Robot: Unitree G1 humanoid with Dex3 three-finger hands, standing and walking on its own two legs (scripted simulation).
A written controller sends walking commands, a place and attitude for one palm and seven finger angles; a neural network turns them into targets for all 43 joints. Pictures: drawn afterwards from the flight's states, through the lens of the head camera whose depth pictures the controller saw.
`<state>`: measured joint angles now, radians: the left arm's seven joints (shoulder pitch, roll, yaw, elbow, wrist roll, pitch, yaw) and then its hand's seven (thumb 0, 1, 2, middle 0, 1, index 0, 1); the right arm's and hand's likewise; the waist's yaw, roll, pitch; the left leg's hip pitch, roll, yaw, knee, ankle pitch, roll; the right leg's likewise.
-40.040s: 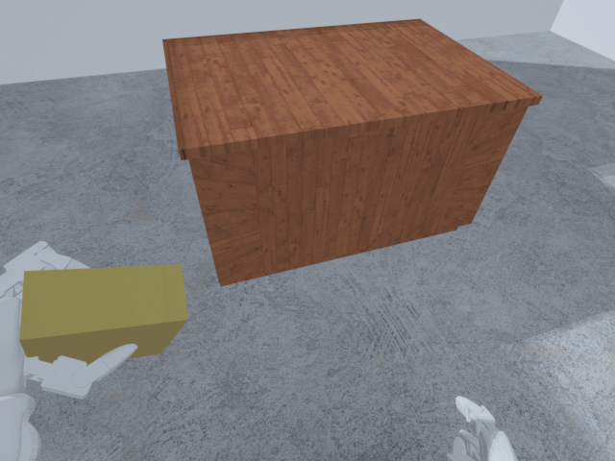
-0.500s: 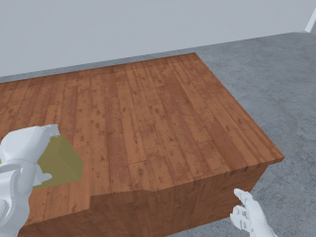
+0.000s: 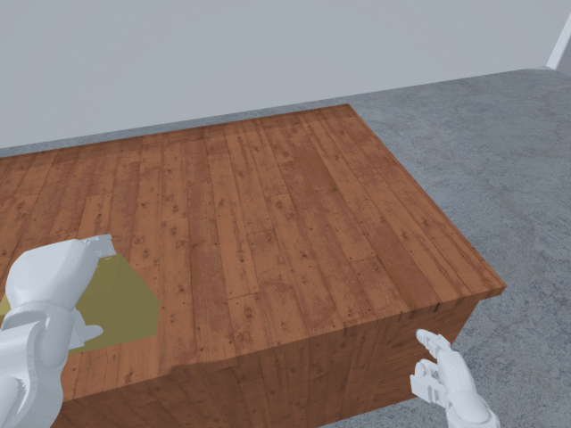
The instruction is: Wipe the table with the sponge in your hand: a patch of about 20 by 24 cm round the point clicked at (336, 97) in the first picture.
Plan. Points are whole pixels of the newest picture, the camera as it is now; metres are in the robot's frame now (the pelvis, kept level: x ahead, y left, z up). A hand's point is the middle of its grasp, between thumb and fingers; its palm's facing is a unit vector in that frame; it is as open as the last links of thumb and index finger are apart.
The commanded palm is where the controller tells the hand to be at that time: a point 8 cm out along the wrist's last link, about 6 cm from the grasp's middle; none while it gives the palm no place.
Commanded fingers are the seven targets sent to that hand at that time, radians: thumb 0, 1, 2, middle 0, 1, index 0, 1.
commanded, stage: bring the sponge back beside the body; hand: left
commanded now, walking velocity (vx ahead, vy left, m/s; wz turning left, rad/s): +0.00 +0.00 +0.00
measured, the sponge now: (96, 315) +0.21 +0.31 +0.06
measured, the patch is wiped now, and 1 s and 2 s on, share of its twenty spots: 1.00 1.00 1.00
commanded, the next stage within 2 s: step back with the hand held close in 0.86 s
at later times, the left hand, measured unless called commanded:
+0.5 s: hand (103, 314) +0.19 +0.27 +0.11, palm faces +0.11 -0.13 -0.99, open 9.6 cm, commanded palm +0.15 +0.26 +0.18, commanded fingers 0.00 0.10 1.30 -1.20 -1.60 -1.20 -1.60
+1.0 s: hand (117, 327) +0.18 +0.25 +0.10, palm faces +0.07 -0.15 -0.99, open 9.6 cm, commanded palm +0.15 +0.25 +0.17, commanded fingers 0.00 0.10 1.30 -1.20 -1.60 -1.20 -1.60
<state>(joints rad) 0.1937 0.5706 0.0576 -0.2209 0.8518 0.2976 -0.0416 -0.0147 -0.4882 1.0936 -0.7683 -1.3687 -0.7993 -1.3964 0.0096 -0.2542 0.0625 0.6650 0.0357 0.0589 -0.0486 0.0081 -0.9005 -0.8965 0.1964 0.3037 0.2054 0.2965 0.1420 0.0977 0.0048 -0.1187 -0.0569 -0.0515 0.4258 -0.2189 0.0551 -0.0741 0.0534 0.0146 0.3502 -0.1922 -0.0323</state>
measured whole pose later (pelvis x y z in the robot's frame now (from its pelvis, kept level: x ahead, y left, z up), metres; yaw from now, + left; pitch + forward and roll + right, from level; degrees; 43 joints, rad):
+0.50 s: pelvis -0.01 -0.02 +0.00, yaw -1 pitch -6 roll -1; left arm 0.27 0.51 0.00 -0.31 0.85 0.40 -0.02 -0.01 -0.49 1.09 -0.77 -1.37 -0.80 -1.40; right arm 0.00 -0.26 0.06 0.67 0.04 0.07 -0.04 0.01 -0.90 -0.90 0.20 0.30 0.21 0.30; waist 0.15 0.12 -0.01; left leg -0.11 -0.03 -0.05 0.44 -0.22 0.03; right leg -0.08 0.08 0.01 0.38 -0.20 -0.06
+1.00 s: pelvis -0.02 -0.03 +0.00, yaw -1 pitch -6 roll -1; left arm 0.28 0.50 -0.03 -0.29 0.85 0.39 -0.03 -0.02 -0.49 1.09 -0.77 -1.37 -0.80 -1.40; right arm 0.01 -0.26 0.06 0.67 0.04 0.05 -0.06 0.01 -0.90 -0.90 0.20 0.30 0.20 0.30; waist 0.13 0.11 -0.01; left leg -0.12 -0.02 -0.05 0.45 -0.22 0.01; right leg -0.09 0.09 0.01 0.39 -0.19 -0.07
